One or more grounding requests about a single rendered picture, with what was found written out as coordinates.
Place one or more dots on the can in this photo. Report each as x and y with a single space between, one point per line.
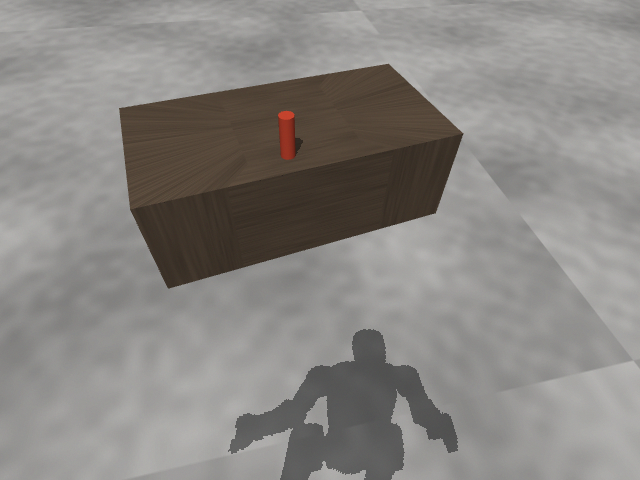
287 134

